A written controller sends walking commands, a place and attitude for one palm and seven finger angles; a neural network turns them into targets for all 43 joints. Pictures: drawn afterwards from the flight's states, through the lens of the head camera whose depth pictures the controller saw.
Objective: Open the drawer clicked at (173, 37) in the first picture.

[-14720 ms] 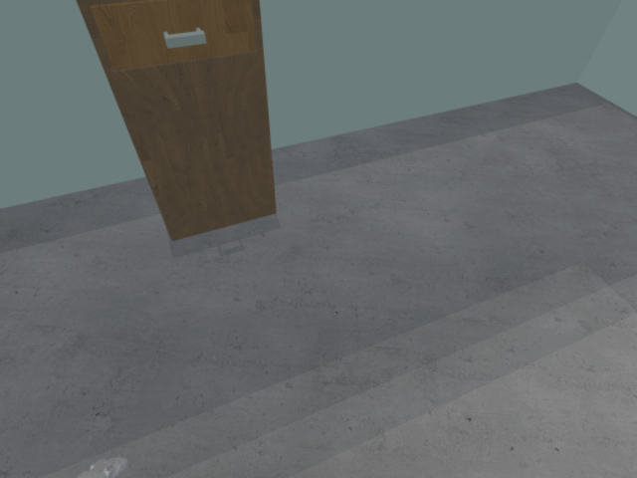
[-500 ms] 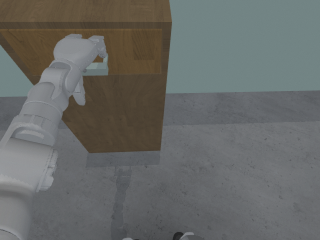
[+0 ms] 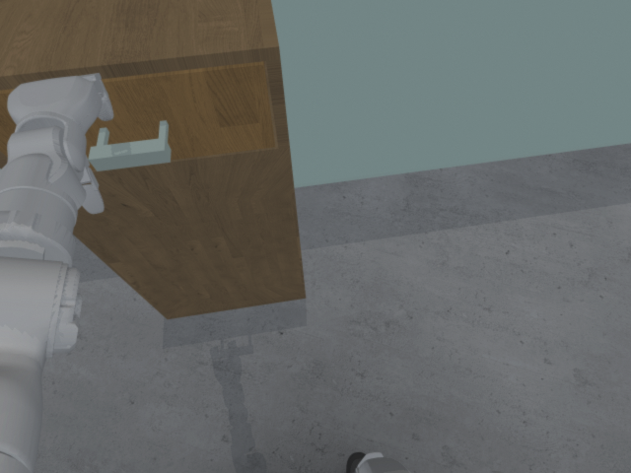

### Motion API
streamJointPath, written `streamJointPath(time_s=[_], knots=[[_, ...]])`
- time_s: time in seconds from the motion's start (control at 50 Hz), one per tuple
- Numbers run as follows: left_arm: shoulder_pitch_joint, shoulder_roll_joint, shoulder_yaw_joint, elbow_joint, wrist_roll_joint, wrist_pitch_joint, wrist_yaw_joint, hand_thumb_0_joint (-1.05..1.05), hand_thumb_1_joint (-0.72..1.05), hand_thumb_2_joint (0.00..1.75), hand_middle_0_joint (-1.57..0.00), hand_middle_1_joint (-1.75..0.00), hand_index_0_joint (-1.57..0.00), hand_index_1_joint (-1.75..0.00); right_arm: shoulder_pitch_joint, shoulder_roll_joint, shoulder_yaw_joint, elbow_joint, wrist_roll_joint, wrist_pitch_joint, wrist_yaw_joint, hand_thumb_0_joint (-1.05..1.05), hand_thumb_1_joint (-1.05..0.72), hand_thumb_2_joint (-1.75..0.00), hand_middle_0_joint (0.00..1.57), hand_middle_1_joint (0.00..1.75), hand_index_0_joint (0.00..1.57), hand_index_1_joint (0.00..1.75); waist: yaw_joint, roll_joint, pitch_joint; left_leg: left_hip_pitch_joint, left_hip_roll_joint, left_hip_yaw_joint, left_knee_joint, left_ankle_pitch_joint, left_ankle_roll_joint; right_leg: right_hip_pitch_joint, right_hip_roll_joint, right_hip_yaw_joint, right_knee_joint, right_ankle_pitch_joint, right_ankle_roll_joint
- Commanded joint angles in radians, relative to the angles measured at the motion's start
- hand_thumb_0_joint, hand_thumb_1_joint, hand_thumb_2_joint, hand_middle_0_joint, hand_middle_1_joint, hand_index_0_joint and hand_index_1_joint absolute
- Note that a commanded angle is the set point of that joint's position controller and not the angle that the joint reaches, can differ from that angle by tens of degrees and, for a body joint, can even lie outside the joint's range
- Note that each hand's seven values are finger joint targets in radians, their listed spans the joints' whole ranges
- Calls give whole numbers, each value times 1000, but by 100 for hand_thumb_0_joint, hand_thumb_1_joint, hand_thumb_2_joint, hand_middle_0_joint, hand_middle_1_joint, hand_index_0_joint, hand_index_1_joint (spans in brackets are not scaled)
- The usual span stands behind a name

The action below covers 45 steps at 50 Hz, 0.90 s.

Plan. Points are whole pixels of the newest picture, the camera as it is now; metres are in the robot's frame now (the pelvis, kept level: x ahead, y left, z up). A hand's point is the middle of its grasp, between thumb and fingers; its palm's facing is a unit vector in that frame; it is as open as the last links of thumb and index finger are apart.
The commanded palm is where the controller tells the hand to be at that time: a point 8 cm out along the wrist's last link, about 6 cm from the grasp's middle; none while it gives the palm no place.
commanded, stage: move the hooked fingers above the handle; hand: left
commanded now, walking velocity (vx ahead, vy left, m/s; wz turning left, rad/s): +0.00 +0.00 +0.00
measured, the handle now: (132, 142) +0.58 +0.21 +0.05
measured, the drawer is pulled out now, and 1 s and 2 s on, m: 0.00 0.00 0.00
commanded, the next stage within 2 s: lower the fingers behind the handle in 1.84 s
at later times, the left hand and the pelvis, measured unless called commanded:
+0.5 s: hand (140, 113) +0.55 +0.17 +0.12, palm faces +0.09 +0.04 -1.00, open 12.9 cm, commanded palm +0.53 +0.23 +0.16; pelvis +0.00 +0.02 +0.00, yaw -1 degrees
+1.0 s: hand (130, 130) +0.55 +0.19 +0.10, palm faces +0.12 -0.11 -0.99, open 13.8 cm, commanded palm +0.54 +0.23 +0.16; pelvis +0.01 +0.02 -0.01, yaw +2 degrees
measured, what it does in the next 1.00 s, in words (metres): stands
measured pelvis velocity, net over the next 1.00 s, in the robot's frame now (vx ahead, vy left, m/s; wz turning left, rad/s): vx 0.01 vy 0.02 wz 0.04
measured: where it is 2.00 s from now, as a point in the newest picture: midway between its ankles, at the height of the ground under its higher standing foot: outside the picture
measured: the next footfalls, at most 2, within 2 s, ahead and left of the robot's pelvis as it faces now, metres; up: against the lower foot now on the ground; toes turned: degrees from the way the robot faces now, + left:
none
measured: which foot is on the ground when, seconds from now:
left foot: down 0.00-1.00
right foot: down 0.00-1.00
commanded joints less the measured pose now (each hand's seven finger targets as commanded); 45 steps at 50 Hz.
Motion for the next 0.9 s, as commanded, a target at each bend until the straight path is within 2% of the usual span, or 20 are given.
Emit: streamJointPath(time_s=[0.0, 0.06, 0.1, 0.12, 0.16, 0.2, 0.26, 0.28, 0.3, 0.36, 0.38, 0.44, 0.5, 0.56, 0.6, 0.68, 0.76, 0.8, 0.86, 0.88], knots=[[-446, 49, -98, -350, -46, -191, -19, 0, -50, 30, -30, -120, -30, -120, 186, -171, -112, -34, -24, -48, -2, 0, -90, -90, 20, 30, 20, 30, -39, -28, -431, 213, -33, -73, 4, 184, 34, 156, 10, 48, -62, 163, 11], [-575, -17, -123, -507, -108, -278, 4, 0, -50, 30, -30, -120, -30, -120, 229, -175, -136, -1, -36, -61, 17, 0, -90, -90, 20, 30, 20, 30, -62, 48, -504, 342, -36, -110, 40, 284, 31, 69, 26, 36, -47, 167, 0], [-620, 46, -61, -562, -114, -301, 61, 0, -50, 30, -30, -120, -30, -120, 251, -183, -148, 30, -43, -68, 29, 0, -90, -90, 20, 30, 20, 30, -45, 115, -558, 385, -36, -130, 51, 331, 16, 42, 34, 26, -28, 174, -11], [-645, 32, -67, -564, -109, -300, 96, 0, -50, 30, -30, -120, -30, -120, 256, -180, -145, 39, -47, -71, 35, 0, -90, -90, 20, 30, 20, 30, -44, 130, -564, 390, -37, -140, 56, 358, 8, 27, 36, 17, -17, 173, -14], [-661, 109, 8, -565, -97, -278, 182, 0, -50, 30, -30, -120, -30, -120, 261, -188, -144, 64, -56, -74, 46, 0, -90, -90, 20, 30, 20, 30, -30, 129, -561, 373, -35, -145, 67, 441, -6, 23, 45, -2, 3, 207, -20], [-627, 242, 131, -489, -56, -220, 280, 0, -50, 30, -30, -120, -30, -120, 252, -187, -132, 70, -68, -67, 61, 0, -90, -90, 20, 30, 20, 30, -3, 131, -585, 296, -45, -138, 74, 471, -10, 77, 44, -9, 35, 247, -26], [-533, 295, 172, -295, -9, -45, 370, 0, -50, 30, -30, -120, -30, -120, 184, -185, -100, 63, -73, -44, 79, 0, -90, -90, 20, 30, 20, 30, 35, 81, -540, 136, -49, -94, 60, 463, -7, 192, 36, -12, 52, 324, -25], [-514, 284, 136, -229, 15, 27, 378, 0, -50, 30, -30, -120, -30, -120, 167, -186, -94, 63, -71, -33, 85, 0, -90, -90, 20, 30, 20, 30, 32, 86, -514, 102, -47, -81, 54, 448, -10, 205, 30, -12, 55, 338, -20], [-518, 264, 111, -196, 27, 84, 376, 0, -50, 30, -30, -120, -30, -120, 155, -189, -91, 56, -65, -25, 88, 0, -90, -90, 20, 30, 20, 30, 31, 49, -482, 74, -45, -74, 41, 416, -9, 216, 29, -13, 43, 332, -16], [-567, 339, 115, -158, 51, 178, 362, 0, -50, 30, -30, -120, -30, -120, 104, -203, -78, 50, -51, -1, 68, 0, -90, -90, 20, 30, 20, 30, 32, -50, -512, 39, -47, -48, 15, 345, 5, 310, 19, 8, 16, 331, -4], [-562, 336, 91, -134, 59, 203, 344, 0, -50, 30, -30, -120, -30, -120, 92, -198, -74, 47, -43, 8, 61, 0, -90, -90, 20, 30, 20, 30, 36, -36, -517, 38, -47, -41, 1, 315, 3, 320, 16, 9, 15, 314, 1], [-515, 338, 85, -71, 21, 236, 254, 0, -50, 30, -30, -120, -30, -120, 67, -190, -64, 24, -20, 23, 32, 0, -90, -90, 20, 30, 20, 30, 41, -124, -482, 31, -47, -32, -39, 231, 8, 369, 8, 15, -14, 273, 14], [-460, 345, 78, -34, -21, 203, 151, 0, -50, 30, -30, -120, -30, -120, 64, -190, -54, -12, -1, 24, -3, 0, -90, -90, 20, 30, 20, 30, 31, -217, -400, -4, -46, -30, -73, 127, 16, 381, -4, 27, -53, 207, 27], [-397, 343, 68, -45, -6, 116, 74, 0, -50, 30, -30, -120, -30, -120, 65, -192, -48, -45, 6, 5, -27, 0, -90, -90, 20, 30, 20, 30, 25, -261, -360, -18, -38, -35, -77, 74, 24, 358, -10, 39, -68, 153, 29], [-362, 332, 59, -68, 13, 40, 34, 0, -50, 30, -30, -120, -30, -120, 97, -200, -54, -55, 0, -14, -30, 0, -90, -90, 20, 30, 20, 30, 17, -225, -333, -22, -36, -42, -63, 42, 25, 296, -8, 42, -64, 108, 29], [-437, 131, -53, -260, -11, -147, 1, 0, -50, 30, -30, -120, -30, -120, 189, -186, -97, -49, -19, -56, -14, 0, -90, -90, 20, 30, 20, 30, -34, -93, -414, 147, -24, -75, -12, 121, 32, 153, 9, 37, -53, 105, 17], [-613, -21, -124, -542, -97, -285, 26, 0, -50, 30, -30, -120, -30, -120, 251, -176, -141, -7, -41, -77, 18, 0, -90, -90, 20, 30, 20, 30, -54, 84, -564, 398, -23, -129, 46, 307, 20, 28, 32, 26, -30, 142, -5], [-646, 20, -76, -586, -111, -303, 79, 0, -50, 30, -30, -120, -30, -120, 270, -188, -154, 30, -49, -81, 32, 0, -90, -90, 20, 30, 20, 30, -46, 157, -585, 459, -22, -156, 62, 380, -4, -31, 43, 10, -17, 148, -14], [-655, 125, 23, -530, -100, -267, 194, 0, -50, 30, -30, -120, -30, -120, 271, -197, -143, 72, -54, -81, 44, 0, -90, -90, 20, 30, 20, 30, -37, 97, -515, 358, -26, -161, 59, 379, -12, -17, 50, -10, -4, 149, -18], [-664, 143, 37, -493, -81, -242, 241, 0, -50, 30, -30, -120, -30, -120, 264, -194, -135, 79, -58, -82, 51, 0, -90, -90, 20, 30, 20, 30, -35, 125, -498, 319, -32, -156, 56, 374, -12, -12, 47, -12, 7, 150, -20]])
